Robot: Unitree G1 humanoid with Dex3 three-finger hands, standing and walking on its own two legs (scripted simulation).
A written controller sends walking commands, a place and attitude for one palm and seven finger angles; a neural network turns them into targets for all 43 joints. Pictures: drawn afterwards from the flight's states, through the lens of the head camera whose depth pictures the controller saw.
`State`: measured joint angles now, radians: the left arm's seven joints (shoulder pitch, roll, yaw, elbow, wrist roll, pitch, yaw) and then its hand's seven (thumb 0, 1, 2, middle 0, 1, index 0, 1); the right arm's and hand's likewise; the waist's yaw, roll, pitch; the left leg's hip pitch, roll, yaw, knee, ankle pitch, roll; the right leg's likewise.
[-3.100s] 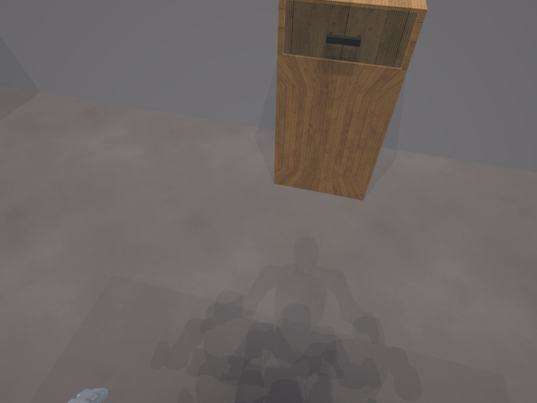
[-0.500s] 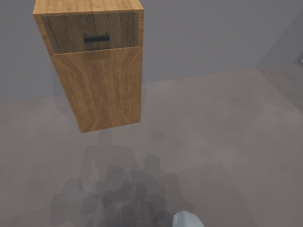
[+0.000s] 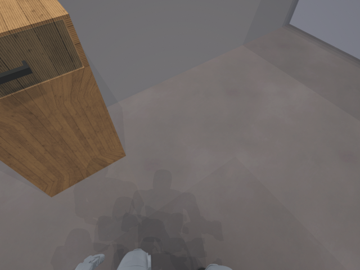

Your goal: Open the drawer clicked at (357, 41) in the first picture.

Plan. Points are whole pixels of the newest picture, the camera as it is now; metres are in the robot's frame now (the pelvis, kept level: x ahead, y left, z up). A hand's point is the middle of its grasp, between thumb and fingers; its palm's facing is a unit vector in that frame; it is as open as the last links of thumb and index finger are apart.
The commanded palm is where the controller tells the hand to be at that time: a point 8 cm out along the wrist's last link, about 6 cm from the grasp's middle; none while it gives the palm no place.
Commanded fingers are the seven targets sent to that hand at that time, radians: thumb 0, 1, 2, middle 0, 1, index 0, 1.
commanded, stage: walk to a spot facing it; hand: left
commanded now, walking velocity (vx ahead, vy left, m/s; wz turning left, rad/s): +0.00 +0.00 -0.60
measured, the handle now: (9, 72) +0.65 +0.55 +0.03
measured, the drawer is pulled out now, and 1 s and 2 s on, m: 0.00 0.00 0.00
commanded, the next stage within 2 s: turn to face it in 1.44 s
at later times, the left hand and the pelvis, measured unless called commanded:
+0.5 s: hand out of the picture +0.14 +0.25 -0.16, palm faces -0.25 -0.95 -0.20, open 7.4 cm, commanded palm none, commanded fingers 0.00 0.90 0.90 -0.20 -0.30 -0.20 -0.30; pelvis +0.02 +0.06 +0.01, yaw -18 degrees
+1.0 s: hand (130, 239) +0.21 +0.14 -0.15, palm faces -0.54 -0.81 -0.22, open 7.4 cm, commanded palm none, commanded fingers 0.00 0.90 0.90 -0.20 -0.30 -0.20 -0.30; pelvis +0.03 +0.02 +0.01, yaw -35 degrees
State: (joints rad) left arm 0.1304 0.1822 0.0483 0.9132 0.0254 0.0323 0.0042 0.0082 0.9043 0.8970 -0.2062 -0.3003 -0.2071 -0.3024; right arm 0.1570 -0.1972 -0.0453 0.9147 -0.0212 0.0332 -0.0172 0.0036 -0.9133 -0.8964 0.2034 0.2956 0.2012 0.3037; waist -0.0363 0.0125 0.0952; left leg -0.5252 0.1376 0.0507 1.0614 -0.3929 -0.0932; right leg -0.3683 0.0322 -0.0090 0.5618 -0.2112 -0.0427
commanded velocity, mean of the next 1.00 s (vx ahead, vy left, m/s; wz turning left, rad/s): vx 0.07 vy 0.00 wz -0.58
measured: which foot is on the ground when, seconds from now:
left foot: up 0.00-0.12, down 0.14-0.66, up 0.68-1.00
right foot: down 0.00-0.16, up 0.18-0.64, down 0.66-1.00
